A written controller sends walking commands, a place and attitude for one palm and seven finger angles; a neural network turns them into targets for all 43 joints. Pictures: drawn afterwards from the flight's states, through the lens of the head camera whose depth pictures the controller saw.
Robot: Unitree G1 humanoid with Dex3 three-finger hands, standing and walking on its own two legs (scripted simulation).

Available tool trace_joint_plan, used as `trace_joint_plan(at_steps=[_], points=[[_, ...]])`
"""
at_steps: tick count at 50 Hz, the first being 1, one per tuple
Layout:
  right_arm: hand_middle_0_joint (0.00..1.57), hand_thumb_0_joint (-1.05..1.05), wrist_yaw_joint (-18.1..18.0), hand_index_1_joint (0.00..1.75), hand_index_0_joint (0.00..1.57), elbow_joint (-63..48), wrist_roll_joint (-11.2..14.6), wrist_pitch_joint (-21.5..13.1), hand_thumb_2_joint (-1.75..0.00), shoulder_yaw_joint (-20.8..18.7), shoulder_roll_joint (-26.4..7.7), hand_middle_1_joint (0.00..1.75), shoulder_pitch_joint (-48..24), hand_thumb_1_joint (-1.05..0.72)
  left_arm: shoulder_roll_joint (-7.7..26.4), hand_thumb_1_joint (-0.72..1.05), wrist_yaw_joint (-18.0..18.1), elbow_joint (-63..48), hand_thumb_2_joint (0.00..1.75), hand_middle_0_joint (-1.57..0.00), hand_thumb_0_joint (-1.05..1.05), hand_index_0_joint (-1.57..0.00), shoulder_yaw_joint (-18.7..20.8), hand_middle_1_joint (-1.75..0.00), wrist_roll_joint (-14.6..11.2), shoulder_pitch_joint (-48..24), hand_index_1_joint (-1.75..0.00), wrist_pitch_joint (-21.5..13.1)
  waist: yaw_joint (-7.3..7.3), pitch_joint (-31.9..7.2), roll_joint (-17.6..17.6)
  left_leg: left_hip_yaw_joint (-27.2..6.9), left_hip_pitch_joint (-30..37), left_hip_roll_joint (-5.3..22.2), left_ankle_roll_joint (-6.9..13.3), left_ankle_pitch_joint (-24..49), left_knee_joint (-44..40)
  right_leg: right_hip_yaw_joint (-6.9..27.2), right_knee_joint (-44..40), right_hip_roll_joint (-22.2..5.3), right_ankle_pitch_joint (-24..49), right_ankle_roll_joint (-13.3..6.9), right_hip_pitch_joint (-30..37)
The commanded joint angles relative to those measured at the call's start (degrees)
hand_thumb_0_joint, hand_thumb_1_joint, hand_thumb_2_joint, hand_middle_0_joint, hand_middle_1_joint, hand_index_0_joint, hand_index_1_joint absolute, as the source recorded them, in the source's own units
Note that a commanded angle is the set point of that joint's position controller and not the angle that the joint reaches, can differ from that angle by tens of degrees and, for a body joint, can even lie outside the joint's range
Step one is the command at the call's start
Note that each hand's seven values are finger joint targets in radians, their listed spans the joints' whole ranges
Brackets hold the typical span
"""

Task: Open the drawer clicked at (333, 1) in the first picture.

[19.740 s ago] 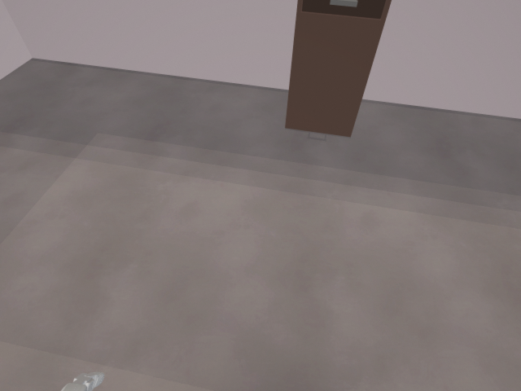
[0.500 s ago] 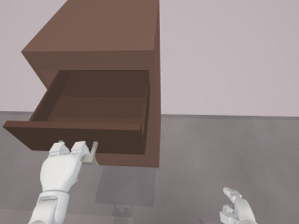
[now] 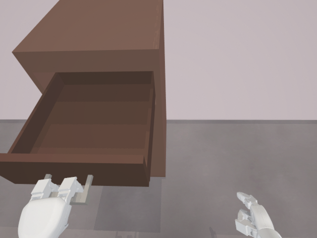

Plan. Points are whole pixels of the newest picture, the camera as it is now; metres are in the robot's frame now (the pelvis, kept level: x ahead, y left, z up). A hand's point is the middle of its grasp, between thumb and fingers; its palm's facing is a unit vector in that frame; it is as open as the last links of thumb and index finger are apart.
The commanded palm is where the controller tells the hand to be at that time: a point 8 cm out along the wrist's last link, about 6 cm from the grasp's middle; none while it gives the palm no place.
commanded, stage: pull the drawer open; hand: left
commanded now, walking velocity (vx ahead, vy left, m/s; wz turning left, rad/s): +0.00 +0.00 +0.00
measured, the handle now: (65, 188) +0.21 +0.25 +0.03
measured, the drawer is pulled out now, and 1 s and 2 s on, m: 0.30 0.30 0.30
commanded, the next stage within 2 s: open the thumb to release the handle in 0.12 s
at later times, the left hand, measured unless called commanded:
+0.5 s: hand (62, 215) +0.16 +0.24 +0.02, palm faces +0.03 -0.08 -1.00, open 7.5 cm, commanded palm +0.13 +0.24 +0.07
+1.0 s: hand (62, 216) +0.16 +0.24 +0.01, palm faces +0.03 -0.06 -1.00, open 13.7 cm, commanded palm +0.14 +0.24 +0.07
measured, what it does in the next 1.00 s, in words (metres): stands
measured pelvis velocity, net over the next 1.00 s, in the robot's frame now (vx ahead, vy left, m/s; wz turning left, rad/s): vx -0.02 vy -0.01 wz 0.03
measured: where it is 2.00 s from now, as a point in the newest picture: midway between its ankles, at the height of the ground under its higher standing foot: outside the picture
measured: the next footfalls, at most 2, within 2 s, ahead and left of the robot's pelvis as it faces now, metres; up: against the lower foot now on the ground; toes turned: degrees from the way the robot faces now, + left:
none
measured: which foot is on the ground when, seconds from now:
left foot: down 0.00-1.00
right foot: down 0.00-1.00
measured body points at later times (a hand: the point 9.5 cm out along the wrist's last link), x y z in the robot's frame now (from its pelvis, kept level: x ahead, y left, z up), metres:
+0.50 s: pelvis -0.01 -0.01 +0.00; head +0.03 -0.03 +0.45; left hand +0.15 +0.24 +0.07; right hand +0.21 -0.21 -0.10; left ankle -0.05 +0.10 -0.70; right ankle +0.02 -0.09 -0.70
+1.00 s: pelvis -0.02 -0.01 +0.00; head +0.02 -0.04 +0.45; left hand +0.15 +0.24 +0.07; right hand +0.20 -0.22 -0.10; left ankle -0.05 +0.10 -0.70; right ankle +0.02 -0.09 -0.70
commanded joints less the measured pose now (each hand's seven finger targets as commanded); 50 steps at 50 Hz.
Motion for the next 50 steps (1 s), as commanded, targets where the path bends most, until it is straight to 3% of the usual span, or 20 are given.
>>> trace_joint_plan(at_steps=[1, 4, 6, 8, 10, 11, 13, 14, 17, 20, 23, 26, 31, 33, 37, 40, 41, 44, 49, 50], points=[[0.2, 0.0, -0.5, 0.3, 0.2, -9.6, 0.3, -2.8, -0.9, -1.6, -4.8, 0.3, -6.2, -0.9, 7.5, 0.9, 4.1, -10.5, 0.9, -0.4, 0.0, -0.4, 6.9, -1.35, 0.5, 3.8, -1.35, 1.4, 1.2, -9.6, -1.0, -4.2, 3.7, -0.5, -1.5, 26.3, -3.6, 2.6, -4.8, -0.8, 17.6, -0.6, 7.9], [0.2, 0.0, -1.0, 0.3, 0.2, -9.9, 0.4, -2.7, -0.9, -1.3, -4.7, 0.3, -6.3, -0.9, 8.9, 0.9, 4.0, -11.5, 0.9, -0.4, 0.0, -0.4, 7.9, -1.35, 0.2, 1.9, -1.35, 2.4, 1.6, -11.3, -0.1, -4.4, 4.4, -0.4, -1.7, 27.2, -4.0, 2.8, -4.7, -1.1, 19.1, -0.5, 9.7], [0.2, 0.0, -1.1, 0.3, 0.2, -9.8, 0.7, -2.7, -0.9, -1.0, -4.4, 0.3, -6.5, -0.9, 7.4, 0.9, 3.2, -11.1, 0.9, -0.4, 0.0, -0.4, 6.1, -1.35, 0.0, 1.7, -1.35, 2.8, 1.19, -10.1, -1.1, -4.4, 4.3, -0.4, -1.5, 27.6, -3.9, 2.7, -5.0, -1.0, 19.9, -0.4, 9.7], [0.2, 0.0, -1.5, 0.3, 0.2, -10.0, 0.8, -2.6, -0.9, -0.6, -4.4, 0.3, -6.7, -0.9, 8.6, 0.9, 2.9, -11.3, 0.9, -0.4, 0.0, -0.4, 7.2, -1.35, -0.3, 1.7, -1.35, 3.1, 1.48, -10.7, -1.2, -4.4, 4.2, -0.2, -1.3, 28.0, -4.4, 2.7, -5.3, -1.0, 20.5, -0.3, 11.1], [0.2, 0.0, -1.5, 0.3, 0.2, -9.8, 0.8, -2.9, -0.9, -0.5, -4.0, 0.3, -6.7, -0.9, 7.7, 0.9, 2.3, -11.0, 0.9, -0.4, 0.0, -0.4, 6.3, -1.35, -0.6, 2.3, -1.35, 3.0, 1.49, -9.5, -2.6, -4.4, 3.9, -0.2, -1.2, 27.6, -4.6, 2.5, -5.6, -1.2, 21.0, -0.1, 11.6], [0.2, 0.0, -2.1, 0.3, 0.2, -8.7, 0.5, -2.4, -0.9, -0.5, -4.6, 0.3, -7.0, -0.9, 8.6, 0.9, 2.2, -10.3, 0.9, -0.4, 0.0, -0.4, 5.8, -1.35, 0.2, -8.3, -1.35, 3.2, -0.66, -8.7, -3.2, -4.7, 3.4, -0.6, -1.1, 24.2, -4.5, 2.8, -6.0, -1.2, 19.7, 0.0, 9.8], [0.2, 0.0, -2.9, 0.3, 0.2, -9.1, 0.3, -2.6, -0.9, -0.4, -4.3, 0.3, -7.2, -0.9, 10.1, 0.76, 2.3, -8.8, 0.84, -0.39, 0.0, -0.39, 8.2, -1.34, 0.5, -8.0, -1.34, 3.0, 0.68, -8.6, -2.2, -4.5, 3.0, -0.8, -0.7, 21.2, -5.5, 3.0, -7.0, -1.1, 17.6, -0.2, 11.2], [0.2, 0.0, -2.9, 0.3, 0.2, -8.9, 0.5, -2.8, -0.9, -0.4, -3.9, 0.3, -7.0, -0.9, 8.1, 0.69, 2.0, -7.6, 0.81, -0.38, 0.0, -0.38, 6.2, -1.33, 0.5, -7.6, -1.33, 3.2, 0.54, -8.6, -1.5, -4.2, 3.6, -1.0, -0.7, 20.9, -5.5, 2.7, -7.1, -1.4, 17.1, -0.2, 11.1], [0.2, 0.0, -3.1, 0.3, 0.2, -8.6, 0.7, -3.1, -0.9, -0.5, -3.8, 0.3, -7.2, -0.9, 8.6, 0.48, 1.4, -7.3, 0.72, -0.37, 0.0, -0.37, 6.1, -1.3, 0.4, -7.2, -1.3, 3.0, 1.1, -9.1, -0.5, -4.1, 4.1, -1.0, -0.9, 21.3, -6.3, 2.7, -7.7, -1.3, 16.7, -0.3, 12.3], [0.2, 0.0, -3.3, 0.3, 0.2, -8.3, 0.8, -3.0, -0.9, -0.3, -3.8, 0.3, -8.0, -0.9, 8.6, 0.27, 0.7, -6.0, 0.63, -0.35, 0.0, -0.35, 5.5, -1.28, 0.6, -8.4, -1.28, 3.4, 1.02, -7.1, -1.3, -3.9, 3.1, -1.2, -0.7, 18.9, -7.1, 2.9, -8.8, -1.5, 15.3, -0.2, 12.8], [0.2, 0.0, -3.6, 0.3, 0.2, -8.2, 0.8, -3.0, -0.9, -0.2, -4.0, 0.3, -8.3, -0.9, 10.0, 0.06, 0.3, -5.5, 0.54, -0.34, 0.0, -0.34, 6.9, -1.26, 0.4, -8.4, -1.26, 3.1, 1.56, -8.3, -1.3, -3.7, 3.1, -1.4, -0.6, 18.4, -7.7, 3.6, -9.4, -1.5, 15.3, -0.2, 14.8], [0.2, 0.0, -3.5, 0.3, 0.2, -8.2, 0.8, -3.4, -0.9, -0.5, -3.9, 0.3, -8.3, -0.9, 8.6, -0.15, -0.2, -5.8, 0.45, -0.32, 0.0, -0.32, 5.5, -1.24, 0.0, -8.3, -1.24, 2.7, 1.52, -7.1, -1.0, -3.5, 3.0, -1.5, -0.5, 17.8, -8.1, 3.6, -9.9, -1.7, 14.5, -0.1, 14.4], [0.2, 0.0, -3.7, 0.3, 0.2, -7.9, 0.8, -3.4, -0.9, -0.6, -4.0, 0.3, -8.3, -0.9, 9.7, -0.5, -0.3, -4.6, 0.3, -0.3, 0.0, -0.3, 7.1, -1.2, -0.3, -8.5, -1.2, 2.0, 1.42, -6.3, -2.6, -3.2, 1.8, -1.7, -0.2, 15.6, -8.4, 4.4, -11.1, -2.0, 13.3, 0.1, 15.1], [0.2, 0.0, -4.1, 0.3, 0.2, -7.8, 0.8, -3.3, -0.9, -0.6, -4.2, 0.3, -8.8, -0.9, 11.5, -0.5, -0.2, -3.7, 0.3, -0.3, 0.0, -0.3, 9.1, -1.2, -0.4, -9.1, -1.2, 1.7, 1.56, -5.9, -2.9, -3.2, 1.2, -1.9, -0.1, 14.8, -8.5, 5.4, -11.8, -2.1, 13.0, 0.1, 15.8], [0.2, 0.0, -4.0, 0.3, 0.2, -7.4, 0.9, -3.6, -0.9, -1.0, -4.0, 0.3, -8.4, -0.9, 10.6, -0.5, 0.2, -3.3, 0.3, -0.3, 0.0, -0.3, 8.7, -1.2, -0.3, -8.3, -1.2, 0.9, 1.87, -7.0, -0.8, -3.2, 1.6, -1.9, -0.3, 15.7, -8.5, 4.8, -11.0, -2.1, 13.8, -0.1, 15.5], [0.2, 0.0, -3.8, 0.3, 0.2, -7.4, 0.8, -3.5, -0.9, -1.0, -4.1, 0.3, -8.6, -0.9, 10.2, -0.5, 0.4, -3.8, 0.3, -0.3, 0.0, -0.3, 8.2, -1.2, -0.5, -8.9, -1.2, 0.8, 1.61, -7.1, -1.0, -3.2, 1.5, -1.8, -0.3, 15.3, -8.5, 4.7, -11.1, -2.1, 13.0, 0.0, 15.2], [0.2, 0.0, -3.7, 0.3, 0.2, -7.4, 0.8, -3.6, -0.9, -1.0, -4.0, 0.3, -8.4, -0.9, 7.2, -0.5, 0.4, -1.5, 0.3, -0.3, 0.0, -0.3, 5.6, -1.2, -0.4, -7.7, -1.2, 1.1, 1.14, -5.8, -2.9, -3.2, 0.6, -1.8, -0.2, 14.9, -8.1, 4.0, -10.8, -2.0, 12.6, 0.1, 14.0], [0.2, 0.0, -3.9, 0.3, 0.2, -7.5, 0.7, -3.6, -0.9, -1.2, -4.5, 0.3, -8.4, -0.9, 9.6, -0.5, 0.8, -2.9, 0.3, -0.3, 0.0, -0.3, 6.8, -1.2, 0.3, -12.7, -1.2, 1.2, 0.83, -7.6, -2.7, -3.1, 0.9, -1.8, -0.1, 13.8, -7.9, 4.5, -11.0, -2.2, 10.8, 0.2, 13.6], [0.2, 0.0, -4.5, 0.3, 0.2, -7.2, 0.8, -3.8, -0.9, -1.2, -4.2, 0.3, -8.3, -0.9, 8.9, -0.5, 0.8, -1.9, 0.3, -0.3, 0.0, -0.3, 5.5, -1.2, 0.9, -15.7, -1.2, 2.1, 0.78, -9.1, -1.6, -3.1, 1.8, -1.8, -0.1, 13.6, -8.0, 4.1, -10.9, -2.2, 10.2, 0.1, 13.9], [0.2, 0.0, -4.6, 0.3, 0.2, -6.8, 1.0, -3.8, -0.9, -1.2, -4.1, 0.3, -8.1, -0.9, 8.8, -0.5, 0.7, -1.2, 0.3, -0.3, 0.0, -0.3, 5.5, -1.2, 0.6, -15.4, -1.2, 2.3, 0.64, -8.7, -2.7, -3.1, 1.9, -1.8, -0.1, 14.1, -8.0, 4.0, -10.9, -2.1, 11.5, 0.2, 14.2]])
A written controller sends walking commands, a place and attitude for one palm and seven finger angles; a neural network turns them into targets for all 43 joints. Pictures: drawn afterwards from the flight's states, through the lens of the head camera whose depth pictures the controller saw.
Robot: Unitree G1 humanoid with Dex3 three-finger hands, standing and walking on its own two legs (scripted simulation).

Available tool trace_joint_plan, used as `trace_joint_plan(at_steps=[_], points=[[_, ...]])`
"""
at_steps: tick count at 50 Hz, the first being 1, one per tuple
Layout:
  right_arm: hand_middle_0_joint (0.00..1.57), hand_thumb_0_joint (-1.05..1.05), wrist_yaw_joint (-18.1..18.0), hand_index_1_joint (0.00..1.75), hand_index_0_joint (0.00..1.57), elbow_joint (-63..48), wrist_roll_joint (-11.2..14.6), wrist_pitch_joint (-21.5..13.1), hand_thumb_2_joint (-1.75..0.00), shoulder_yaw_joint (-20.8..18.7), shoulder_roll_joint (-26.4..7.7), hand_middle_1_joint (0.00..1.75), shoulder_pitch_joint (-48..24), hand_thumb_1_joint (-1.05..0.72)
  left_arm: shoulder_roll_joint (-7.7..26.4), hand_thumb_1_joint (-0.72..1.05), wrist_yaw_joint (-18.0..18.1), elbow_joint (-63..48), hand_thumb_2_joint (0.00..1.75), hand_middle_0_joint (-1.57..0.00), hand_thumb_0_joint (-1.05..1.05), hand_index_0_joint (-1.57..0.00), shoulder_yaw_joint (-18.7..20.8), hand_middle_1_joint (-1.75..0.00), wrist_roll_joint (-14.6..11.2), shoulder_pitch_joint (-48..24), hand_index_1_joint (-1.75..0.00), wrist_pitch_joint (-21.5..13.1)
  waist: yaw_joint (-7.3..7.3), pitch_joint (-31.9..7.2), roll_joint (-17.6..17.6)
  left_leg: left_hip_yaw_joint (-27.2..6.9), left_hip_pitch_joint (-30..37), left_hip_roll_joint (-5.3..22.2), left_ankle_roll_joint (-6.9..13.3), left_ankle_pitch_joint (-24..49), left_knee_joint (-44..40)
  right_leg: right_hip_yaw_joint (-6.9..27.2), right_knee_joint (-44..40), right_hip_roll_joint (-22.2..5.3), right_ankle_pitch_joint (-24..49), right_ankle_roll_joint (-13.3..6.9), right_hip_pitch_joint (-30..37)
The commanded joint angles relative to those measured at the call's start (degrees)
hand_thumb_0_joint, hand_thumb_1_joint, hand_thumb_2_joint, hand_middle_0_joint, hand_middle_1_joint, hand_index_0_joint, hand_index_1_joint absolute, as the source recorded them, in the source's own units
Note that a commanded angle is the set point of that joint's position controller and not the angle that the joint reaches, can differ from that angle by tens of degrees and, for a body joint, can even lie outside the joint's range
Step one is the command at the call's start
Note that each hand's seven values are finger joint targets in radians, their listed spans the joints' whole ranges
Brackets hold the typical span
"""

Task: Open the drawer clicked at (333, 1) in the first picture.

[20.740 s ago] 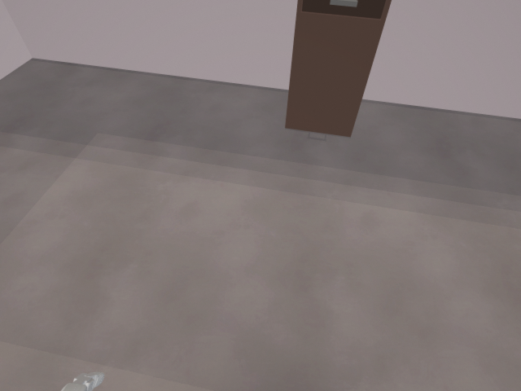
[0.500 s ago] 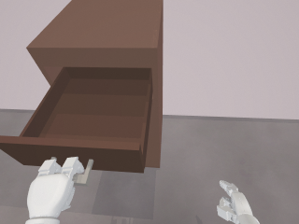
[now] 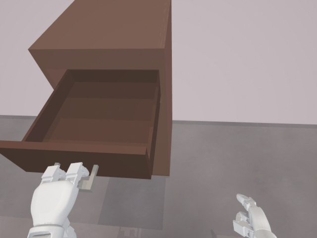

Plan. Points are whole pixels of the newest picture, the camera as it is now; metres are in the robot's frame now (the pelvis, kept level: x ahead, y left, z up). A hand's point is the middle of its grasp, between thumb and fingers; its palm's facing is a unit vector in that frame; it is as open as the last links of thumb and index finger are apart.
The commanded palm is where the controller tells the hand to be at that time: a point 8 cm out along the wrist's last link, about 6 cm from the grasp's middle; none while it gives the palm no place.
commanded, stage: lift the hand off the handle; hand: left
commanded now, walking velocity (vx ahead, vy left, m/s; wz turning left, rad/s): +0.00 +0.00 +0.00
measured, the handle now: (72, 176) +0.24 +0.25 +0.03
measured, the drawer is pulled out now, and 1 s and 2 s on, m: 0.30 0.30 0.30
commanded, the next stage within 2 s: draw the hand back to the body in 1.42 s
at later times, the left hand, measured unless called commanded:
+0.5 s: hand (58, 191) +0.19 +0.25 +0.06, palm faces +0.08 -0.07 -0.99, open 13.6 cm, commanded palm +0.16 +0.25 +0.12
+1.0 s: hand (42, 173) +0.20 +0.25 +0.13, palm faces +0.13 -0.09 -0.99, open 13.8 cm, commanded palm +0.16 +0.25 +0.19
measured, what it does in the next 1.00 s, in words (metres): stands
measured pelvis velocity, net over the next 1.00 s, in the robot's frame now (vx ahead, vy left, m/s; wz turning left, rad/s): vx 0.01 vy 0.02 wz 0.00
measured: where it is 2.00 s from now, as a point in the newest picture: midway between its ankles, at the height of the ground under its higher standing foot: outside the picture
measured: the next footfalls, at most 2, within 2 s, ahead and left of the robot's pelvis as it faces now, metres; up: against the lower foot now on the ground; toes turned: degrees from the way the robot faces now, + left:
none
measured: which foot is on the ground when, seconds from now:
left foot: down 0.00-1.00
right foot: down 0.00-1.00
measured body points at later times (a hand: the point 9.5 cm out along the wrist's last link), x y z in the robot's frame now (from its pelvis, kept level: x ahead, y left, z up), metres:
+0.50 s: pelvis +0.01 +0.01 +0.01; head +0.02 -0.03 +0.46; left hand +0.18 +0.25 +0.11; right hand +0.23 -0.20 -0.08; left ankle -0.03 +0.11 -0.70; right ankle +0.03 -0.08 -0.70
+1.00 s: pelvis +0.01 +0.02 +0.03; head +0.01 -0.03 +0.48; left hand +0.19 +0.26 +0.19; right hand +0.24 -0.17 -0.06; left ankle -0.03 +0.11 -0.70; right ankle +0.03 -0.08 -0.70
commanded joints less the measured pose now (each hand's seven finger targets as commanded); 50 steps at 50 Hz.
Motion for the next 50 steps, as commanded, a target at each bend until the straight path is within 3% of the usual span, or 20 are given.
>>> trace_joint_plan(at_steps=[1, 3, 6, 8, 9, 14, 19, 23, 27, 30, 33, 35, 36, 38, 41, 44, 45, 48, 49, 50], points=[[0.2, 0.0, -0.9, 0.3, 0.2, -9.3, 0.2, -3.3, -0.9, -2.0, -5.3, 0.3, -7.6, -0.9, 9.4, -0.5, 1.9, -9.7, 0.3, -0.3, 0.0, -0.3, 6.0, -1.2, -0.3, -4.4, -1.2, 1.2, -0.53, -9.9, -3.2, -1.6, 0.0, -1.5, 0.6, 11.5, -6.2, 5.4, -9.0, -1.6, 9.5, 1.0, 12.0], [0.2, 0.0, -1.2, 0.3, 0.2, -9.2, 0.2, -3.2, -0.9, -1.9, -5.4, 0.3, -8.1, -0.9, 10.3, -0.5, 1.6, -9.5, 0.3, -0.3, 0.0, -0.3, 6.5, -1.2, -0.3, -6.0, -1.2, 1.4, -0.53, -9.9, -3.5, -1.7, -0.3, -1.5, 0.6, 11.0, -6.6, 5.8, -9.4, -1.6, 8.9, 1.0, 12.6], [0.2, 0.0, -1.2, 0.3, 0.2, -9.0, 0.2, -3.4, -0.9, -1.8, -5.3, 0.3, -7.7, -0.9, 9.0, -0.5, 1.3, -9.2, 0.3, -0.3, 0.0, -0.3, 4.9, -1.2, -0.1, -7.6, -1.2, 1.5, -0.65, -9.3, -2.5, -1.6, 0.5, -1.4, 0.6, 11.4, -6.8, 5.0, -9.5, -1.7, 8.8, 1.0, 12.0], [0.2, 0.0, -1.5, 0.3, 0.2, -9.5, 0.2, -3.1, -0.9, -1.8, -5.3, 0.3, -8.3, -0.9, 12.4, -0.5, 1.2, -12.2, 0.3, -0.3, 0.0, -0.3, 8.0, -1.2, -0.5, -6.4, -1.2, 1.5, 0.55, -11.8, -1.5, -1.7, 1.4, -1.5, 0.5, 12.8, -7.6, 6.0, -9.7, -1.6, 10.3, 0.8, 15.1], [0.2, 0.0, -1.4, 0.3, 0.2, -9.6, 0.2, -3.2, -0.9, -1.6, -5.1, 0.3, -8.4, -0.9, 11.3, -0.5, 1.1, -13.7, 0.3, -0.3, 0.0, -0.3, 6.7, -1.2, -0.7, -7.0, -1.2, 1.6, 0.18, -11.4, -0.2, -1.7, 2.3, -1.5, 0.6, 12.9, -7.8, 5.6, -9.9, -1.9, 10.2, 0.8, 14.6], [0.2, 0.0, -1.2, 0.3, 0.2, -9.7, 0.4, -3.0, -0.9, -1.4, -5.0, 0.3, -8.8, -0.9, 10.7, -0.5, -0.2, -16.0, 0.3, -0.3, 0.0, -0.3, 6.5, -1.2, -1.9, -5.9, -1.2, 2.1, -0.06, -9.1, -2.1, -1.9, 3.5, -1.2, 0.6, 14.0, -9.1, 5.2, -11.2, -1.8, 10.9, 1.0, 15.4], [0.2, 0.0, -0.7, 0.3, 0.2, -10.1, 0.6, -2.9, -0.9, -1.1, -5.0, 0.3, -9.1, -0.9, 11.2, -0.5, -2.4, -19.6, 0.3, -0.3, 0.0, -0.3, 6.4, -1.2, -2.7, -4.4, -1.2, 3.0, 0.58, -8.4, -0.5, -2.1, 6.3, -0.8, 0.4, 15.8, -11.2, 4.8, -12.4, -1.8, 11.3, 0.9, 17.0], [0.2, 0.0, -0.7, 0.3, 0.2, -10.0, 0.9, -2.3, -0.9, -0.7, -5.3, 0.3, -9.7, -0.9, 12.3, -0.5, -4.7, -19.6, 0.3, -0.3, 0.0, -0.3, 7.4, -1.2, -3.7, -2.9, -1.2, 4.0, 0.73, -6.1, -2.5, -1.9, 6.9, -0.7, 0.4, 16.3, -12.8, 5.3, -14.4, -1.7, 12.2, 1.2, 19.1], [0.2, 0.0, -0.6, 0.3, 0.2, -10.3, 0.9, -2.1, -0.9, -0.5, -5.4, 0.3, -9.6, -0.9, 12.5, -0.5, -6.8, -22.8, 0.3, -0.3, 0.0, -0.3, 6.9, -1.2, -4.1, -2.4, -1.2, 4.2, 1.38, -6.2, -1.0, -1.8, 9.0, -0.5, 0.4, 17.9, -14.3, 4.8, -15.4, -1.9, 13.3, 1.3, 20.9], [0.2, 0.0, -0.4, 0.3, 0.2, -10.1, 1.0, -1.8, -0.9, -0.4, -5.5, 0.3, -9.8, -0.9, 12.5, -0.5, -8.5, -24.4, 0.3, -0.3, 0.0, -0.3, 6.4, -1.2, -5.1, -3.9, -1.2, 4.6, 0.99, -4.7, -1.7, -2.0, 10.2, -0.2, 0.4, 18.1, -15.5, 4.5, -17.0, -1.8, 12.6, 1.4, 21.4], [0.2, 0.0, -0.4, 0.3, 0.2, -10.6, 0.9, -1.6, -0.9, 0.0, -5.8, 0.3, -10.0, -0.9, 13.8, -0.5, -9.7, -26.3, 0.3, -0.3, 0.0, -0.3, 7.0, -1.2, -4.8, -5.6, -1.2, 4.9, 1.28, -4.3, -0.2, -2.0, 11.9, 0.1, 0.3, 18.8, -16.6, 4.8, -18.4, -1.7, 12.2, 1.3, 22.1], [0.2, 0.0, -0.2, 0.3, 0.2, -10.4, 0.9, -1.6, -0.9, 0.1, -5.6, 0.3, -9.8, -0.9, 12.8, -0.5, -10.5, -27.9, 0.3, -0.3, 0.0, -0.3, 5.7, -1.2, -5.2, -6.7, -1.2, 4.9, 1.28, -4.5, 0.3, -2.1, 12.9, 0.1, 0.3, 19.9, -17.3, 3.9, -18.6, -1.9, 13.2, 1.3, 23.2], [0.2, 0.0, -0.2, 0.3, 0.2, -10.8, 0.8, -1.6, -0.9, 0.2, -5.6, 0.3, -9.4, -0.9, 13.8, -0.5, -10.8, -27.9, 0.3, -0.3, 0.0, -0.3, 6.6, -1.2, -5.0, -5.7, -1.2, 4.9, 1.62, -4.2, -0.7, -2.0, 12.7, 0.3, 0.4, 20.2, -17.6, 3.6, -18.7, -1.9, 13.0, 1.5, 23.4], [0.2, 0.0, -0.2, 0.3, 0.2, -11.2, 1.1, -1.6, -0.9, 0.3, -6.0, 0.3, -10.3, -0.9, 15.1, -0.5, -11.3, -30.1, 0.3, -0.3, 0.0, -0.3, 7.9, -1.2, -5.5, -5.5, -1.2, 5.0, 2.18, -5.9, 0.8, -2.2, 14.3, 0.4, 0.1, 21.8, -18.4, 4.6, -19.6, -1.7, 14.8, 1.3, 25.8], [0.2, 0.0, 0.5, 0.3, 0.2, -11.0, 1.1, -1.3, -0.9, 0.5, -5.7, 0.3, -9.5, -0.9, 12.5, -0.5, -12.4, -31.5, 0.3, -0.3, 0.0, -0.3, 5.0, -1.2, -5.7, -6.2, -1.2, 5.7, 1.65, -4.2, 0.4, -2.0, 14.9, 0.7, 0.1, 23.2, -19.3, 2.8, -20.0, -1.9, 15.1, 1.6, 25.4], [0.2, 0.0, 0.6, 0.3, 0.2, -11.1, 1.5, -1.1, -0.9, 1.2, -5.6, 0.3, -9.9, -0.9, 14.9, -0.5, -13.6, -30.9, 0.3, -0.3, 0.0, -0.3, 7.2, -1.2, -5.8, -5.1, -1.2, 7.2, 2.53, -4.5, -0.6, -1.8, 15.4, 0.8, 0.2, 23.4, -20.6, 3.2, -21.1, -2.1, 15.7, 1.7, 28.3], [0.2, 0.0, 0.4, 0.3, 0.2, -10.5, 1.9, -0.6, -0.9, 1.1, -5.9, 0.3, -10.9, -0.9, 15.6, -0.5, -14.2, -30.6, 0.3, -0.3, 0.0, -0.3, 7.6, -1.2, -6.5, -6.2, -1.2, 7.6, 2.16, -2.5, 0.0, -2.0, 15.2, 0.8, 0.0, 23.3, -21.6, 3.2, -21.6, -1.8, 16.1, 1.5, 28.6], [0.2, 0.0, 0.7, 0.3, 0.2, -11.4, 2.4, -0.4, -0.9, 1.4, -6.1, 0.3, -12.5, -0.9, 14.4, -0.5, -16.1, -32.8, 0.3, -0.3, 0.0, -0.3, 6.4, -1.2, -7.1, -6.8, -1.2, 8.9, 2.34, -3.1, 1.3, -2.4, 17.1, 1.3, 0.0, 24.7, -22.6, 3.5, -22.6, -1.5, 16.8, 1.5, 29.7], [0.2, 0.0, 1.0, 0.3, 0.2, -11.3, 2.1, -0.4, -0.9, 1.7, -5.7, 0.3, -10.8, -0.9, 13.6, -0.5, -16.7, -33.5, 0.3, -0.3, 0.0, -0.3, 5.0, -1.2, -7.2, -7.6, -1.2, 9.1, 2.15, -3.6, 0.0, -1.9, 17.1, 1.3, 0.2, 25.0, -22.9, 2.1, -22.4, -2.2, 16.5, 1.8, 30.3], [0.2, 0.0, 0.7, 0.3, 0.2, -10.6, 2.4, 0.1, -0.9, 1.3, -6.2, 0.3, -11.5, -0.9, 15.4, -0.5, -17.3, -33.4, 0.3, -0.3, 0.0, -0.3, 6.2, -1.2, -7.8, -9.6, -1.2, 9.2, 1.69, -2.0, 0.7, -2.0, 17.2, 1.4, 0.1, 24.3, -23.6, 2.7, -23.2, -1.7, 16.2, 1.7, 30.0]])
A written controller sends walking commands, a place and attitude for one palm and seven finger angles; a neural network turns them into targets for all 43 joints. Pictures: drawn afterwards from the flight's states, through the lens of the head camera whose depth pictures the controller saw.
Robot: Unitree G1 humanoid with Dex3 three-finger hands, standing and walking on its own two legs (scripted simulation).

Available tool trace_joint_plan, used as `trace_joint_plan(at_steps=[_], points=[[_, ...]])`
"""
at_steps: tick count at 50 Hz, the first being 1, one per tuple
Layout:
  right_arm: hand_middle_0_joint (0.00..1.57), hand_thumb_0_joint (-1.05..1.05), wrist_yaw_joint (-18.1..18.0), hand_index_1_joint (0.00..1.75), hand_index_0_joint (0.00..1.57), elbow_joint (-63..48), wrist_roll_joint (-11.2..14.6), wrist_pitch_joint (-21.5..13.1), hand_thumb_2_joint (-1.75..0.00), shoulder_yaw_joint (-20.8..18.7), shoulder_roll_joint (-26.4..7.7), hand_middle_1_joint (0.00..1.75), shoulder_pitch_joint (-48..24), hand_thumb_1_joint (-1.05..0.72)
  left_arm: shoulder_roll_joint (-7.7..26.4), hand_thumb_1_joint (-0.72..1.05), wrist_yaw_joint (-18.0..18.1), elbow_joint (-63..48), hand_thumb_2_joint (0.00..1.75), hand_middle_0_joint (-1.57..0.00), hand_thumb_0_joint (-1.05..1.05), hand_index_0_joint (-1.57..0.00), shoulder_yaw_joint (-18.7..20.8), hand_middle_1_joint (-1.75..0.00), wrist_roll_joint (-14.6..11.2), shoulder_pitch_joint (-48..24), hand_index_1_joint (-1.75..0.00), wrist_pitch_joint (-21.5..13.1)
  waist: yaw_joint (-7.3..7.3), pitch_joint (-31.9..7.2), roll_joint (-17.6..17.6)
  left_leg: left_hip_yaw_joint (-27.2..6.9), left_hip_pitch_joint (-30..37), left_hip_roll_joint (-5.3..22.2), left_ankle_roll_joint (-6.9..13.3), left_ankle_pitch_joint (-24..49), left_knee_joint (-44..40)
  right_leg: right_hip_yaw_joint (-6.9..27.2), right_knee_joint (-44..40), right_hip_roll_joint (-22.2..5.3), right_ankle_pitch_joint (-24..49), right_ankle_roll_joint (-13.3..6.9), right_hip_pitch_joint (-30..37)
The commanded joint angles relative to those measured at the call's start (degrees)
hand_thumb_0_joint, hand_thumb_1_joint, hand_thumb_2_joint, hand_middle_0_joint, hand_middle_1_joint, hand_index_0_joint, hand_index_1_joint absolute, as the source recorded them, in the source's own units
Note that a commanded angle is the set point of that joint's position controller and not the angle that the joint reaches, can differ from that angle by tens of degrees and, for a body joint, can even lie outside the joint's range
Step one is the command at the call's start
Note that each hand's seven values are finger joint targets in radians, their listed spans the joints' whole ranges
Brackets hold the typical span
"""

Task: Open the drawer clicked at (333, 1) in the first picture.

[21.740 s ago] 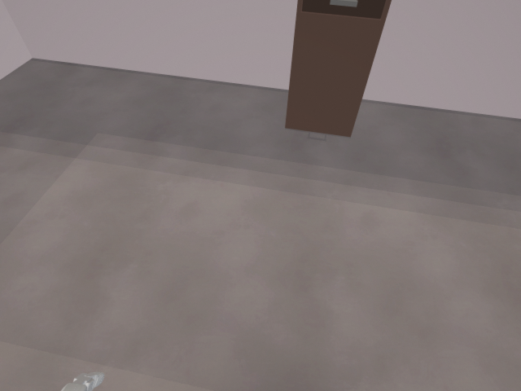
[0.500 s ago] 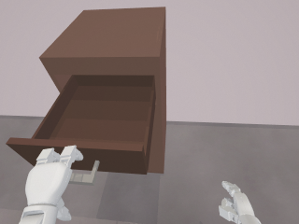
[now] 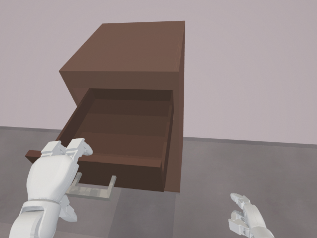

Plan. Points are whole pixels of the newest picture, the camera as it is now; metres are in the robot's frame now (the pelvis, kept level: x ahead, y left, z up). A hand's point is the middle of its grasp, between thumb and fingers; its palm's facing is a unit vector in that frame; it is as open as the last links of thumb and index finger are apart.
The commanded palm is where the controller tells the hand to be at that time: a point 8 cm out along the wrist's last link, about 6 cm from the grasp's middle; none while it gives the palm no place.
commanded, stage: lift the hand off the handle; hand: left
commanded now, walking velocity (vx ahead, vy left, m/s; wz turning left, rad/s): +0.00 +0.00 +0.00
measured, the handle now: (92, 185) +0.23 +0.24 +0.00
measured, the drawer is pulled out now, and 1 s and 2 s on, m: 0.30 0.30 0.30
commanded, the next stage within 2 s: draw the hand back to the body in 0.42 s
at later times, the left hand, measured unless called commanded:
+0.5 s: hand (61, 169) +0.19 +0.24 +0.15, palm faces +0.13 -0.09 -0.99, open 13.8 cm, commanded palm +0.15 +0.23 +0.20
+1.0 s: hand (52, 179) +0.17 +0.25 +0.14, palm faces +0.09 -0.06 -0.99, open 13.8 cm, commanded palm +0.14 +0.25 +0.19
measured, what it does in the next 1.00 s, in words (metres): stands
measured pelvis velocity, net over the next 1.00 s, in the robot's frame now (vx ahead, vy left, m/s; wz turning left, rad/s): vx -0.01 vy -0.01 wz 0.02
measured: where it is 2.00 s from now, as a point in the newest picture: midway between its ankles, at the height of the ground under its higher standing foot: outside the picture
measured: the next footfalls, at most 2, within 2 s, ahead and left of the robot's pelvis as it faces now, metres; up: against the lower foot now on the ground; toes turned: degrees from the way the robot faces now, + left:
none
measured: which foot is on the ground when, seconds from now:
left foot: down 0.00-1.00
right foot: down 0.00-1.00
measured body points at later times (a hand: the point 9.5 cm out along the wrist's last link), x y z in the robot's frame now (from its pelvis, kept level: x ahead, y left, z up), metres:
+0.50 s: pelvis -0.01 +0.00 +0.01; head -0.02 -0.05 +0.45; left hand +0.18 +0.24 +0.20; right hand +0.23 -0.19 -0.08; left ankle -0.04 +0.10 -0.73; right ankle +0.02 -0.09 -0.73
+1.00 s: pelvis -0.01 -0.01 +0.00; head -0.02 -0.05 +0.45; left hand +0.16 +0.25 +0.19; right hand +0.21 -0.21 -0.09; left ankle -0.04 +0.10 -0.73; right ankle +0.02 -0.09 -0.73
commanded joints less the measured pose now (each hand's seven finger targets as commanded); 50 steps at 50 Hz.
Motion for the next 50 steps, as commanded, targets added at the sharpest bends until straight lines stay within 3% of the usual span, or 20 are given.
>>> trace_joint_plan(at_steps=[1, 4, 13, 14, 18, 19, 20, 23, 24, 26, 29, 33, 37, 38, 40, 43, 44, 46, 48, 50], points=[[0.2, 0.0, -0.3, 0.3, 0.2, -10.2, 0.1, -2.6, -0.9, -1.9, -5.3, 0.3, -10.2, -0.9, 9.4, -0.5, -0.4, -13.8, 0.3, -0.3, 0.0, -0.3, 5.8, -1.2, -0.3, -8.5, -1.2, 1.0, -0.43, -6.8, -3.1, -1.3, -2.1, 1.6, -0.8, 18.2, -6.4, 1.6, -5.3, -1.8, 9.8, 0.5, 10.2], [0.2, 0.0, -0.1, 0.3, 0.2, -11.0, 0.4, -2.8, -0.9, -1.3, -5.1, 0.3, -10.2, -0.9, 10.0, -0.5, -1.6, -15.6, 0.3, -0.3, 0.0, -0.3, 6.4, -1.2, -0.6, -7.4, -1.2, 1.4, 0.09, -8.3, -3.5, -1.4, -1.5, 2.0, -0.7, 19.0, -6.9, 1.4, -5.5, -2.2, 10.0, 0.6, 12.4], [0.2, 0.0, 0.5, 0.3, 0.2, -11.1, 1.7, -1.5, -0.9, -1.1, -6.0, 0.3, -14.2, -0.9, 13.0, -0.5, -4.1, -18.6, 0.3, -0.3, 0.0, -0.3, 9.1, -1.2, -2.4, -10.8, -1.2, 3.6, -0.26, -5.3, -0.5, -2.3, -0.7, 2.7, -0.9, 18.0, -9.2, 2.5, -7.5, -1.2, 9.7, 0.3, 13.5], [0.2, 0.0, 0.7, 0.3, 0.2, -11.3, 1.3, -1.6, -0.9, -0.8, -5.4, 0.3, -12.4, -0.9, 11.8, -0.5, -4.5, -19.6, 0.3, -0.3, 0.0, -0.3, 7.6, -1.2, -2.1, -11.0, -1.2, 3.7, 0.19, -7.8, -2.1, -1.7, -0.5, 2.5, -0.9, 18.7, -9.2, 1.1, -6.9, -2.2, 9.3, 0.6, 14.8], [0.2, 0.0, 0.6, 0.3, 0.2, -11.0, 2.2, -1.0, -0.9, -0.9, -6.0, 0.3, -14.3, -0.9, 13.5, -0.5, -6.1, -16.1, 0.3, -0.3, 0.0, -0.3, 10.3, -1.2, -4.0, -9.1, -1.2, 4.9, -0.43, -4.1, -2.9, -1.9, -1.2, 2.4, -0.8, 17.4, -9.6, 2.3, -8.2, -1.4, 9.4, 0.6, 13.9], [0.2, 0.0, 0.9, 0.3, 0.2, -10.8, 1.9, -1.0, -0.9, -0.5, -5.4, 0.3, -12.8, -0.9, 12.2, -0.5, -6.9, -15.8, 0.3, -0.3, 0.0, -0.3, 8.4, -1.2, -3.5, -9.7, -1.2, 4.9, -0.33, -4.3, -4.8, -1.2, -1.6, 2.1, -0.8, 17.4, -9.7, 1.1, -7.9, -2.3, 8.7, 0.9, 14.3], [0.2, 0.0, 0.6, 0.3, 0.2, -9.8, 2.0, -0.5, -0.9, -0.9, -5.8, 0.3, -13.4, -0.9, 13.2, -0.5, -7.4, -14.2, 0.3, -0.3, 0.0, -0.3, 8.8, -1.2, -4.1, -11.4, -1.2, 4.8, -1.19, -1.2, -4.3, -1.2, -2.3, 2.1, -0.9, 15.7, -10.4, 1.5, -8.7, -1.9, 7.2, 0.8, 12.6], [0.2, 0.0, 0.1, 0.3, 0.2, -11.0, 2.2, -0.8, -0.9, -0.8, -6.5, 0.3, -14.3, -0.9, 15.9, -0.5, -7.9, -15.4, 0.3, -0.3, 0.0, -0.3, 11.6, -1.2, -4.4, -11.9, -1.2, 4.6, -0.73, -4.9, -2.3, -1.5, -1.4, 2.2, -0.5, 14.9, -9.6, 2.6, -8.7, -1.6, 7.2, 1.0, 14.1], [0.2, 0.0, 0.2, 0.3, 0.2, -11.5, 1.6, -1.1, -0.9, -0.4, -5.8, 0.3, -12.8, -0.9, 14.5, -0.5, -8.1, -17.1, 0.3, -0.3, 0.0, -0.3, 9.6, -1.2, -3.8, -14.2, -1.2, 3.8, -0.49, -7.3, -3.3, -1.1, -1.1, 1.7, -0.4, 15.8, -9.4, 1.6, -8.1, -2.7, 7.4, 1.2, 15.5], [0.2, 0.0, -0.2, 0.3, 0.2, -10.8, 1.5, -1.2, -0.9, -0.9, -6.1, 0.3, -12.6, -0.9, 14.2, -0.5, -7.9, -16.1, 0.3, -0.3, 0.0, -0.3, 9.3, -1.2, -4.0, -13.9, -1.2, 2.5, -0.83, -5.3, -2.5, -1.0, -1.0, 1.5, -0.5, 14.9, -9.2, 1.8, -8.9, -2.4, 6.2, 1.1, 13.5], [0.2, 0.0, -0.3, 0.3, 0.2, -11.4, 1.4, -2.3, -0.9, -0.6, -5.9, 0.3, -11.5, -0.9, 15.8, -0.5, -7.1, -17.0, 0.3, -0.3, 0.0, -0.3, 11.9, -1.2, -4.4, -11.2, -1.2, 1.3, -0.19, -7.6, -3.0, -1.0, -0.7, 1.5, -0.5, 15.7, -8.4, 2.1, -8.6, -2.9, 7.0, 1.2, 14.8], [0.2, 0.0, -0.4, 0.3, 0.2, -11.1, 1.8, -2.7, -0.9, -1.2, -6.6, 0.3, -13.0, -0.9, 17.6, -0.5, -6.0, -16.5, 0.3, -0.3, 0.0, -0.3, 15.5, -1.2, -5.6, -8.8, -1.2, 0.6, -0.2, -5.1, -1.5, -1.8, -0.8, 1.5, -0.7, 14.9, -8.0, 4.1, -9.5, -2.1, 7.1, 0.7, 12.9], [0.2, 0.0, -0.8, 0.3, 0.2, -10.4, 1.5, -2.7, -0.9, -1.8, -6.5, 0.3, -11.1, -0.9, 17.5, -0.5, -5.8, -15.0, 0.3, -0.3, 0.0, -0.3, 14.9, -1.2, -5.7, -9.5, -1.2, -0.2, -0.74, -4.0, -3.3, -1.0, -1.4, 1.1, -0.6, 13.8, -8.0, 2.8, -9.5, -2.7, 5.2, 1.1, 11.5], [0.2, 0.0, -0.7, 0.3, 0.2, -10.8, 1.8, -3.3, -0.9, -1.5, -6.6, 0.3, -12.6, -0.9, 17.1, -0.5, -5.9, -15.0, 0.3, -0.3, 0.0, -0.3, 15.2, -1.2, -6.5, -8.6, -1.2, 0.0, -0.65, -3.6, -1.5, -1.8, -1.2, 1.2, -0.6, 13.0, -8.0, 3.7, -9.9, -2.2, 4.1, 0.8, 11.2], [0.2, 0.0, -1.1, 0.3, 0.2, -9.8, 1.5, -3.2, -0.9, -1.9, -6.6, 0.3, -11.2, -0.9, 17.8, -0.5, -6.2, -13.4, 0.3, -0.3, 0.0, -0.3, 15.2, -1.2, -6.3, -9.0, -1.2, -0.7, -1.0, -3.4, -4.0, -1.3, -1.8, 1.0, -0.5, 12.9, -8.0, 2.9, -9.8, -2.8, 3.5, 1.1, 11.3], [0.2, 0.0, -1.3, 0.3, 0.2, -10.9, 1.7, -4.4, -0.9, -1.8, -6.9, 0.3, -12.2, -0.9, 18.3, -0.5, -5.9, -15.3, 0.3, -0.3, 0.0, -0.3, 16.3, -1.2, -7.0, -8.1, -1.2, -1.6, -0.46, -5.0, -1.5, -1.8, -1.0, 1.0, -0.5, 12.5, -7.2, 4.0, -9.9, -2.6, 3.5, 1.0, 11.3], [0.2, 0.0, -1.2, 0.3, 0.2, -10.8, 1.2, -4.4, -0.9, -1.6, -6.4, 0.3, -10.1, -0.9, 17.7, -0.5, -6.0, -15.1, 0.3, -0.3, 0.0, -0.3, 15.6, -1.2, -6.8, -7.7, -1.2, -2.0, -0.42, -6.8, -3.6, -1.1, -1.1, 0.9, -0.4, 13.0, -7.0, 2.5, -9.3, -3.5, 3.5, 1.5, 12.5], [0.2, 0.0, -1.7, 0.3, 0.2, -10.0, 1.1, -4.3, -0.9, -2.0, -6.8, 0.3, -10.1, -0.9, 19.0, -0.5, -6.0, -13.1, 0.3, -0.3, 0.0, -0.3, 17.1, -1.2, -7.2, -7.5, -1.2, -2.7, -0.64, -4.0, -5.1, -1.2, -2.3, 0.7, -0.4, 12.5, -7.0, 2.9, -9.6, -3.4, 3.6, 1.5, 11.3], [0.2, 0.0, -1.7, 0.3, 0.2, -10.4, 1.5, -4.8, -0.9, -1.9, -6.9, 0.3, -11.6, -0.9, 19.4, -0.5, -5.8, -13.7, 0.3, -0.3, 0.0, -0.3, 18.1, -1.2, -7.6, -7.5, -1.2, -3.0, -0.59, -3.9, -2.0, -1.8, -1.6, 0.8, -0.6, 12.2, -6.7, 4.0, -10.0, -2.8, 3.3, 1.1, 10.3], [0.2, 0.0, -1.8, 0.3, 0.2, -9.5, 1.2, -4.6, -0.9, -2.2, -6.6, 0.3, -10.1, -0.9, 19.5, -0.5, -5.6, -12.9, 0.3, -0.3, 0.0, -0.3, 18.0, -1.2, -7.4, -8.0, -1.2, -3.7, -0.91, -4.0, -2.8, -1.5, -2.1, 0.7, -0.6, 12.3, -6.9, 2.9, -9.6, -3.1, 2.8, 1.1, 10.2]])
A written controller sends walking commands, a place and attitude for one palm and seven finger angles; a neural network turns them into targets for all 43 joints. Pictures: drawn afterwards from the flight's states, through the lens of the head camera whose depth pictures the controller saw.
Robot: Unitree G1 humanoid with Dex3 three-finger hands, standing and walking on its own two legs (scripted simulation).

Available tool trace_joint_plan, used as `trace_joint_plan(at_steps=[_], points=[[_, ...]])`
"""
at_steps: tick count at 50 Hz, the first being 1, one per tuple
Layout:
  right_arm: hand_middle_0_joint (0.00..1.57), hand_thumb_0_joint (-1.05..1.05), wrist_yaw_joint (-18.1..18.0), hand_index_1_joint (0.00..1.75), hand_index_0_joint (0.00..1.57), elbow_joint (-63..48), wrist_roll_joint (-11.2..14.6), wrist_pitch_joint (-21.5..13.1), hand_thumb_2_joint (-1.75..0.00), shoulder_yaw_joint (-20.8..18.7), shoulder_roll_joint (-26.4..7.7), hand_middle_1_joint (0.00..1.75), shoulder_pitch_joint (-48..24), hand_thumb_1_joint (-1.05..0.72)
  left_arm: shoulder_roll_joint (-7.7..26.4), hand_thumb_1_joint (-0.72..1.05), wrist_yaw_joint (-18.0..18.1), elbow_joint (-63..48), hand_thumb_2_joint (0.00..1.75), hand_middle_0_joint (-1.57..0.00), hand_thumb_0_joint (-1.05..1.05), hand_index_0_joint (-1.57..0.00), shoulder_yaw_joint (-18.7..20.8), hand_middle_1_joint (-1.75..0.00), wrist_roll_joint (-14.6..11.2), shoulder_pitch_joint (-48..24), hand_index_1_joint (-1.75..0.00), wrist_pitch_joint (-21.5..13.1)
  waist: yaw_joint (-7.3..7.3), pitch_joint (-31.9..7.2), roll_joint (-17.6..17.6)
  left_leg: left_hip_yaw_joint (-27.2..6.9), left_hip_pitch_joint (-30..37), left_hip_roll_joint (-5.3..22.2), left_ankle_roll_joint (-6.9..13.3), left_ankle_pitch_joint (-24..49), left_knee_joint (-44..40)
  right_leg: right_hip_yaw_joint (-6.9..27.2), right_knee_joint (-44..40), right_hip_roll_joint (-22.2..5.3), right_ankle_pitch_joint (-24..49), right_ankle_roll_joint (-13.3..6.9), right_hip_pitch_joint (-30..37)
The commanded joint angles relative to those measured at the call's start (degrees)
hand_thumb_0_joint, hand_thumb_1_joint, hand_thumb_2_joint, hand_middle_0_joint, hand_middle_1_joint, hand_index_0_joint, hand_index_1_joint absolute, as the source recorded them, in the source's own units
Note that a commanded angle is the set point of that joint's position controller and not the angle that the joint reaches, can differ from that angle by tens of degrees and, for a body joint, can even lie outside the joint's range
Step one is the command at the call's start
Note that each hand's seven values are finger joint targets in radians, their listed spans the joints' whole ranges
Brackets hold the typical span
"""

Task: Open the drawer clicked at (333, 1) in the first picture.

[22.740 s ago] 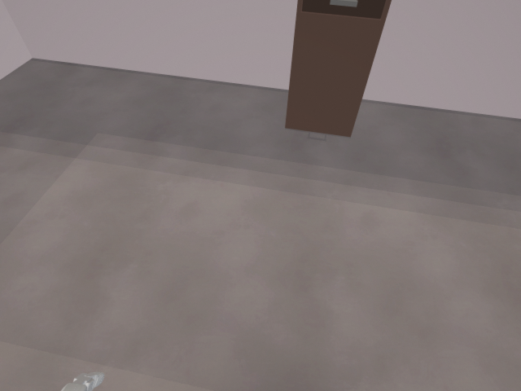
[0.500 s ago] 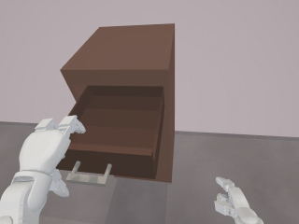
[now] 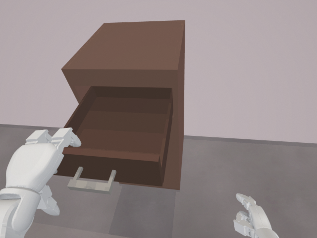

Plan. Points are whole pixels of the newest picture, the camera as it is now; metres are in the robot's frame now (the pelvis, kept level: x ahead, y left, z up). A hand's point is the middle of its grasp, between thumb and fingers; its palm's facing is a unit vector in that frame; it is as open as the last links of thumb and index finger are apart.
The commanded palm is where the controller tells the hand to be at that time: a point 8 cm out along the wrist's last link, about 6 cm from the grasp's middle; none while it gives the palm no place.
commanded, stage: draw the hand back to the body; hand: left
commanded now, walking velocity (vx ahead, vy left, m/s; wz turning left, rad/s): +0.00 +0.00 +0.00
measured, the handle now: (93, 179) +0.25 +0.24 -0.01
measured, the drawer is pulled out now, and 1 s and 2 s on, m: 0.30 0.30 0.30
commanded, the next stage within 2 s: step back with the hand held close in 1.12 s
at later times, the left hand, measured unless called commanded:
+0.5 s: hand (56, 156) +0.21 +0.24 +0.17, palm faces +0.41 -0.84 -0.35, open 12.3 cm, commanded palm +0.15 +0.28 +0.18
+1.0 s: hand (50, 165) +0.19 +0.25 +0.17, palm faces +0.46 -0.81 -0.38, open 8.0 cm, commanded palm +0.14 +0.28 +0.18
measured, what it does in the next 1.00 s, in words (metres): stands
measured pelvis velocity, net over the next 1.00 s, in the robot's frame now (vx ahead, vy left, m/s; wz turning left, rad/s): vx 0.02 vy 0.00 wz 0.03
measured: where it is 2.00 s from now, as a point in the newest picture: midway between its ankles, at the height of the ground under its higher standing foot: outside the picture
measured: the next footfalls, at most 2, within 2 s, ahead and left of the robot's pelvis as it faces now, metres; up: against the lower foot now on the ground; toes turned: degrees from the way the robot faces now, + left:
none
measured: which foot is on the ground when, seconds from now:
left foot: down 0.00-1.00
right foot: down 0.00-1.00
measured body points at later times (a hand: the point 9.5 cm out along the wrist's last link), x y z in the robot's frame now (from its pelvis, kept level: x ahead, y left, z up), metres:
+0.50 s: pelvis +0.02 +0.00 +0.00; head +0.01 -0.01 +0.45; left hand +0.18 +0.28 +0.19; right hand +0.21 -0.20 -0.08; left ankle -0.02 +0.11 -0.74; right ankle +0.04 -0.08 -0.74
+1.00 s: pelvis +0.02 +0.00 +0.00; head +0.00 -0.03 +0.45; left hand +0.16 +0.29 +0.19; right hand +0.22 -0.20 -0.08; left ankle -0.02 +0.11 -0.74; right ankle +0.04 -0.08 -0.74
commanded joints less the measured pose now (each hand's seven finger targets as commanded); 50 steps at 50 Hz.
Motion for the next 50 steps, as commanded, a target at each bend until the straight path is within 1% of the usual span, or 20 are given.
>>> trace_joint_plan(at_steps=[1, 4, 6, 7, 8, 9, 10, 11, 13, 14, 16, 19, 22, 26, 30, 34, 38, 40, 46, 50], points=[[0.2, 0.0, -0.7, 0.3, 0.2, -10.3, -0.3, -3.7, -0.9, -2.4, -4.8, 0.3, -10.4, -0.9, 11.5, -0.5, 2.7, -10.0, 0.3, -0.3, 0.0, -0.3, 9.2, -1.2, 0.0, -6.9, -1.2, -1.2, 0.06, -6.9, -3.2, -0.1, -5.0, 0.2, 0.2, 9.4, -3.8, 3.6, -5.1, -3.5, 0.0, 2.0, 6.4], [0.2, 0.0, -0.6, 0.3, 0.2, -10.4, -0.4, -4.3, -0.9, -2.2, -4.7, 0.3, -9.9, -0.9, 12.4, -0.5, 2.9, -10.7, 0.3, -0.3, 0.0, -0.3, 10.1, -1.2, 0.2, -7.3, -1.2, -1.7, 0.15, -8.6, -2.9, -0.1, -4.6, 0.2, 0.2, 9.6, -3.3, 3.6, -4.9, -3.7, -0.4, 1.9, 6.7], [0.2, 0.0, -0.7, 0.3, 0.2, -10.1, -0.3, -3.9, -0.9, -2.6, -4.9, 0.3, -10.1, -0.9, 12.0, -0.5, 2.9, -9.7, 0.3, -0.3, 0.0, -0.3, 10.1, -1.2, 0.0, -5.4, -1.2, -1.7, 0.12, -6.9, -3.8, -0.3, -5.5, 0.3, 0.1, 9.8, -3.7, 3.2, -4.7, -3.4, 0.6, 1.9, 6.0], [0.2, 0.0, -1.7, 0.3, 0.2, -13.3, 0.0, -8.6, -0.9, -2.7, 0.8, 0.3, -6.8, -0.9, -9.2, -0.47, 3.7, -11.5, 0.32, -0.3, 0.0, -0.3, 8.8, -1.18, -41.3, -8.6, -1.18, -6.7, -5.15, -2.6, -10.3, -0.8, -1.4, 2.3, 1.4, 6.0, -3.9, 0.3, -5.4, -2.4, 0.7, 1.4, 6.6], [0.2, 0.0, -2.5, 0.3, 0.2, -11.2, -0.7, -11.8, -0.9, -2.2, -1.1, 0.3, -6.9, -0.9, -3.8, -0.43, 4.6, -8.8, 0.33, -0.29, 0.0, -0.29, 12.2, -1.15, -42.9, -4.4, -1.15, -9.3, -4.27, -3.5, -11.1, -1.2, -0.5, 2.7, 1.1, 4.4, -4.4, 1.4, -5.5, -1.7, -1.3, 1.3, 6.4], [0.2, 0.0, -3.4, 0.3, 0.2, -10.5, -0.8, -12.8, -0.9, -2.2, -1.0, 0.3, -5.3, -0.9, -3.1, -0.4, 5.2, -10.1, 0.34, -0.29, 0.0, -0.29, 14.5, -1.13, -46.3, -1.8, -1.13, -10.9, -3.41, -3.8, -12.5, -1.0, -1.2, 2.6, 1.1, 6.0, -5.0, 0.3, -5.9, -3.0, -0.5, 1.8, 7.9], [0.2, 0.0, -3.8, 0.3, 0.2, -10.1, -0.9, -14.0, -0.9, -2.2, -1.4, 0.3, -5.2, -0.9, -1.7, -0.36, 5.8, -13.7, 0.36, -0.29, 0.0, -0.29, 15.4, -1.11, -47.6, -4.0, -1.11, -12.5, -3.2, -6.2, -8.9, -0.9, -0.5, 2.3, 0.8, 7.4, -5.3, 0.6, -5.8, -3.6, 0.6, 1.9, 9.7], [0.2, 0.0, -4.0, 0.3, 0.2, -9.6, -1.2, -15.1, -0.9, -2.2, -1.5, 0.3, -4.7, -0.9, -0.5, -0.32, 6.5, -15.9, 0.37, -0.29, 0.0, -0.29, 16.9, -1.09, -48.1, -5.2, -1.09, -13.7, -2.89, -7.6, -4.4, -0.5, -0.2, 2.0, 0.4, 8.8, -5.5, 0.9, -5.7, -3.9, 2.3, 1.7, 10.6], [0.2, 0.0, -3.9, 0.3, 0.2, -8.0, -1.6, -16.4, -0.9, -2.1, -1.2, 0.3, -3.8, -0.9, -1.3, -0.26, 7.2, -14.3, 0.4, -0.28, 0.0, -0.28, 17.3, -1.04, -48.5, -3.2, -1.04, -14.6, -2.75, -5.0, 1.0, -0.4, -0.6, 2.0, -0.4, 10.3, -6.1, 0.7, -6.0, -3.7, 3.7, 1.2, 9.9], [0.2, 0.0, -3.6, 0.3, 0.2, -7.8, -1.6, -16.8, -0.9, -2.0, -0.6, 0.3, -3.3, -0.9, -4.1, -0.22, 6.9, -14.1, 0.42, -0.28, 0.0, -0.28, 14.9, -1.02, -48.8, -2.6, -1.02, -14.9, -3.25, -3.1, 1.0, -0.5, -1.3, 2.1, -0.6, 10.4, -6.8, 0.1, -5.9, -3.9, 3.9, 1.1, 9.5], [0.2, 0.0, -3.1, 0.3, 0.2, -7.9, -1.5, -17.5, -0.9, -2.1, -0.9, 0.3, -3.2, -0.9, -4.9, -0.15, 6.6, -14.8, 0.45, -0.27, 0.0, -0.27, 14.2, -0.98, -49.0, -2.9, -0.98, -15.5, -3.24, -2.3, 1.5, -0.9, -2.2, 2.4, -0.9, 10.9, -7.3, 0.1, -5.7, -3.8, 3.9, 0.9, 9.7], [0.2, 0.0, -2.9, 0.3, 0.2, -7.4, -1.6, -17.8, -0.9, -2.5, -1.2, 0.3, -3.2, -0.9, -5.2, -0.05, 6.4, -13.2, 0.5, -0.27, 0.0, -0.27, 14.4, -0.91, -49.5, -2.2, -0.91, -15.5, -3.37, -1.2, -2.5, -1.2, -2.6, 2.6, -0.7, 10.8, -7.3, 0.0, -6.4, -3.6, 3.7, 1.0, 9.4], [0.2, 0.0, -2.5, 0.3, 0.2, -7.4, -1.5, -18.0, -0.9, -2.9, -1.2, 0.3, -2.8, -0.9, -5.0, 0.06, 6.2, -14.8, 0.54, -0.26, 0.0, -0.26, 15.0, -0.84, -49.6, -0.2, -0.84, -15.8, -3.04, -4.8, -0.8, -1.0, -2.0, 2.5, -0.9, 14.7, -6.5, 0.1, -4.9, -3.8, 8.0, 0.8, 11.7], [0.2, 0.0, -2.2, 0.3, 0.2, -7.3, -1.3, -17.6, -0.9, -3.3, -1.4, 0.3, -2.8, -0.9, -5.2, 0.2, 6.0, -14.7, 0.6, -0.25, 0.0, -0.25, 15.4, -0.75, -49.8, 1.9, -0.75, -15.5, -3.03, -5.9, -2.9, -1.2, -1.9, 2.7, -1.4, 18.4, -5.9, -0.2, -4.1, -3.7, 11.2, 1.0, 12.2], [0.2, 0.0, -2.2, 0.3, 0.2, -7.1, -1.2, -16.9, -0.9, -3.5, -1.2, 0.3, -2.6, -0.9, -5.1, 0.34, 6.1, -14.6, 0.66, -0.24, 0.0, -0.24, 16.1, -0.66, -49.9, 3.0, -0.66, -15.1, -3.13, -6.0, -2.5, -1.3, -1.6, 2.8, -1.9, 20.7, -5.7, -0.5, -3.8, -3.7, 12.7, 1.0, 11.9], [0.2, 0.0, -2.6, 0.3, 0.2, -7.2, -0.9, -16.1, -0.9, -3.7, -1.2, 0.3, -3.0, -0.9, -4.9, 0.48, 6.1, -13.2, 0.72, -0.23, 0.0, -0.23, 16.6, -0.57, -50.1, 3.1, -0.57, -14.6, -3.29, -4.5, -3.6, -1.0, -1.8, 2.8, -1.4, 17.6, -5.9, -0.1, -4.7, -3.8, 10.8, 1.2, 10.4], [0.2, 0.0, -2.8, 0.3, 0.2, -7.3, -0.8, -16.0, -0.9, -3.7, -1.3, 0.3, -3.2, -0.9, -4.2, 0.62, 6.3, -14.3, 0.78, -0.22, 0.0, -0.22, 17.2, -0.48, -49.9, 2.7, -0.48, -14.5, -3.21, -5.2, -0.8, -0.9, -1.2, 2.5, -1.4, 17.5, -5.6, 0.3, -5.1, -3.7, 10.5, 1.1, 10.1], [0.2, 0.0, -2.8, 0.3, 0.2, -7.3, -0.8, -15.9, -0.9, -3.6, -1.0, 0.3, -3.0, -0.9, -4.8, 0.69, 6.4, -13.8, 0.81, -0.22, 0.0, -0.22, 16.7, -0.43, -50.0, 3.0, -0.43, -14.4, -3.33, -4.9, -2.8, -1.3, -1.4, 2.7, -1.4, 17.1, -5.9, -0.2, -4.7, -3.8, 9.9, 1.2, 10.1], [0.2, 0.0, -2.9, 0.3, 0.2, -7.6, -0.8, -16.0, -0.9, -3.6, -1.0, 0.3, -3.3, -0.9, -4.5, 0.9, 6.6, -13.5, 0.9, -0.2, 0.0, -0.2, 16.9, -0.3, -50.1, 2.3, -0.3, -14.3, -3.34, -4.6, -3.8, -1.3, -1.9, 2.4, -0.8, 13.5, -6.1, 0.2, -5.5, -4.0, 6.8, 1.4, 9.6], [0.2, 0.0, -2.9, 0.3, 0.2, -7.4, -0.8, -16.1, -0.9, -3.4, -0.8, 0.3, -3.4, -0.9, -4.7, 0.9, 6.6, -13.2, 0.9, -0.2, 0.0, -0.2, 16.5, -0.3, -50.2, 1.9, -0.3, -14.2, -3.38, -3.6, -2.3, -1.3, -2.4, 2.3, -0.8, 12.5, -6.2, 0.5, -5.8, -4.2, 5.9, 1.3, 9.3]])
